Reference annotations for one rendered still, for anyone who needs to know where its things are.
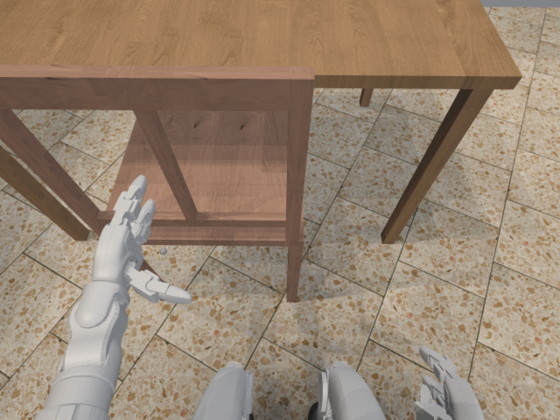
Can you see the robot right shin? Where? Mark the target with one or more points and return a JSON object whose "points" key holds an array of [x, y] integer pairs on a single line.
{"points": [[340, 364]]}

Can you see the left robot forearm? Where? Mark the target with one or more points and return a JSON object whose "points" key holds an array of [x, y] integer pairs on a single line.
{"points": [[86, 379]]}

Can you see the robot left thigh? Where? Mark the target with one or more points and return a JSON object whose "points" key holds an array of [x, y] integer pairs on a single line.
{"points": [[228, 396]]}

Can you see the chair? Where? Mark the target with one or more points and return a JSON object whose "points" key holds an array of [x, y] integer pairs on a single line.
{"points": [[223, 148]]}

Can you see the right robot hand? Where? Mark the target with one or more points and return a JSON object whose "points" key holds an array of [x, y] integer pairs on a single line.
{"points": [[455, 400]]}

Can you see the table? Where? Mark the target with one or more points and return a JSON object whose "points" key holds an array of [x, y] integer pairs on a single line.
{"points": [[413, 44]]}

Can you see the left robot hand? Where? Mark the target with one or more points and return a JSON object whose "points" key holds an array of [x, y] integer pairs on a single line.
{"points": [[121, 240]]}

